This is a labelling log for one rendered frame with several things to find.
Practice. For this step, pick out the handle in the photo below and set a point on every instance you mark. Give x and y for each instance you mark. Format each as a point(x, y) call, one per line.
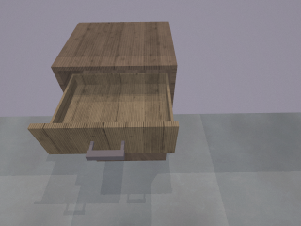
point(105, 155)

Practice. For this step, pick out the cabinet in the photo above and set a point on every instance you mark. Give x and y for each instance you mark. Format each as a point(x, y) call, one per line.
point(119, 47)

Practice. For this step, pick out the drawer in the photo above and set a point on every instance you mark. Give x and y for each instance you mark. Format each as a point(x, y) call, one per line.
point(109, 108)

